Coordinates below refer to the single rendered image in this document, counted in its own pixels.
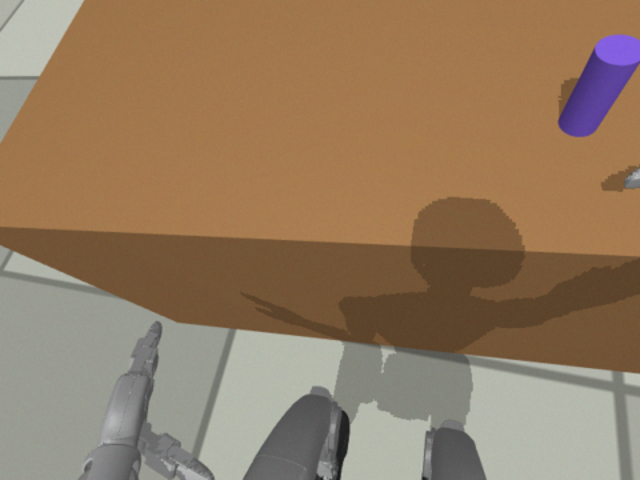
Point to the left robot hand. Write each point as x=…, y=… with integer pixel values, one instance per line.
x=125, y=418

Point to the left robot foot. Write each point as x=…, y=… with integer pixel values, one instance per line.
x=342, y=446

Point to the right robot hand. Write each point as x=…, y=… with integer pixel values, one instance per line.
x=633, y=179

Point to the can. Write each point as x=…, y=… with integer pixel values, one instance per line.
x=610, y=66

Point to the left robot arm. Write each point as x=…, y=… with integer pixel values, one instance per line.
x=112, y=462

